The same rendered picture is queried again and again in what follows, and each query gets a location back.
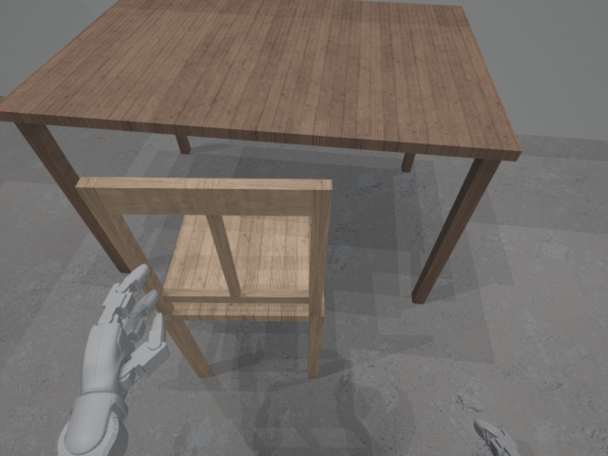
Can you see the chair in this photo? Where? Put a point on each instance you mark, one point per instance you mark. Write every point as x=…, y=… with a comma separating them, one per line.
x=248, y=250

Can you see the robot left forearm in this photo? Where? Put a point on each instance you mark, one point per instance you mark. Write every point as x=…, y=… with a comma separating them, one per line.
x=96, y=426

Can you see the right robot hand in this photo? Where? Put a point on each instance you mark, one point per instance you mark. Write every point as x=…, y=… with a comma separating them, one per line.
x=500, y=442

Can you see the table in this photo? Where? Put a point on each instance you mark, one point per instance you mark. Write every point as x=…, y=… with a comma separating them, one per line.
x=384, y=76

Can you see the left robot hand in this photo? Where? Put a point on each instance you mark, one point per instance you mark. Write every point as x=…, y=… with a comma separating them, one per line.
x=111, y=341

